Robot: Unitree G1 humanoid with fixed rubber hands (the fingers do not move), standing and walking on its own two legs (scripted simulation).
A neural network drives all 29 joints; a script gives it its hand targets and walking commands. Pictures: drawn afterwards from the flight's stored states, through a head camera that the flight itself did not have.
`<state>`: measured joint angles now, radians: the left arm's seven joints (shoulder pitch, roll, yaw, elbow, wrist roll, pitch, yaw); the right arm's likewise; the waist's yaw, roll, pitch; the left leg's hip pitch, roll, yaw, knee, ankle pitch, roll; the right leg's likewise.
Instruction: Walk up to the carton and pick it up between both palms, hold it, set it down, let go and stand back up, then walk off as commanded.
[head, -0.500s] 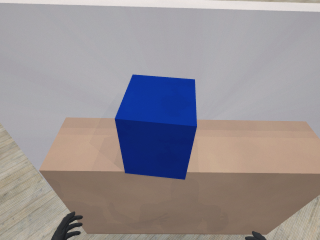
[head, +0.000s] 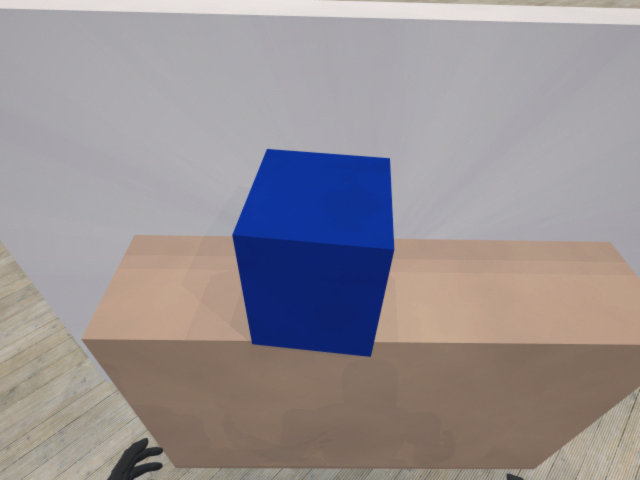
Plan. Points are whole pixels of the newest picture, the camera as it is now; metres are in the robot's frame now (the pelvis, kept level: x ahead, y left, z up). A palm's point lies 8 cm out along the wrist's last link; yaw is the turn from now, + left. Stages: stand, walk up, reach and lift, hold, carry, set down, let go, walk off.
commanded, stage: stand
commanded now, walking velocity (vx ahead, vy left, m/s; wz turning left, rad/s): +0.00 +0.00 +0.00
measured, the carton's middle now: (319, 253) +0.46 +0.02 +0.03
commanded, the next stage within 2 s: walk off in 0.20 s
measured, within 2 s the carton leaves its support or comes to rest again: neither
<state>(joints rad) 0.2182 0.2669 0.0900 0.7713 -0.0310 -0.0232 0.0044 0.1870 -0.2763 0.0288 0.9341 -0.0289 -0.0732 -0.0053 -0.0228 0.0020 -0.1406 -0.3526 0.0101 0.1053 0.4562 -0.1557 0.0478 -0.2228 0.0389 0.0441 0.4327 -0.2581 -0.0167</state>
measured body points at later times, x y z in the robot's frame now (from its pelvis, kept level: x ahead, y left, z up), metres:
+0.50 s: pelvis -0.02 +0.00 +0.00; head -0.02 +0.00 +0.45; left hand +0.11 +0.28 -0.11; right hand +0.09 -0.27 -0.12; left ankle +0.05 +0.08 -0.74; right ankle -0.03 -0.13 -0.73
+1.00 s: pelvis -0.16 -0.07 -0.02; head -0.13 -0.12 +0.42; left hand -0.07 +0.24 -0.10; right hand -0.06 -0.36 -0.17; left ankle -0.16 +0.05 -0.65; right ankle -0.11 -0.15 -0.74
